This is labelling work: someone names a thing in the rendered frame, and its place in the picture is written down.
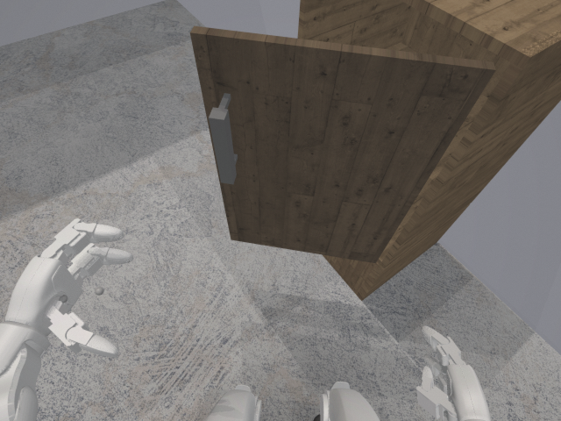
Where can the right robot shin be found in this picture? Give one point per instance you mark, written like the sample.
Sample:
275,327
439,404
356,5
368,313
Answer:
342,385

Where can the left robot forearm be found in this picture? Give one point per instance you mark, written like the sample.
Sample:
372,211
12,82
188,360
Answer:
21,349

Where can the handle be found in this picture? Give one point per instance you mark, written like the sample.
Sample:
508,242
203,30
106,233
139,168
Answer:
220,127

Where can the robot left thigh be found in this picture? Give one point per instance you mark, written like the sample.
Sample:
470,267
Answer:
236,405

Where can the cupboard door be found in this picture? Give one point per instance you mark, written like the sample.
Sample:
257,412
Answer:
334,141

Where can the right robot hand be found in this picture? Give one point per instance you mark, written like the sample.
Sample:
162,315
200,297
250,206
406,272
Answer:
460,396

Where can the left robot hand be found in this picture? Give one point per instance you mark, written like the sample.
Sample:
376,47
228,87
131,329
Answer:
35,298

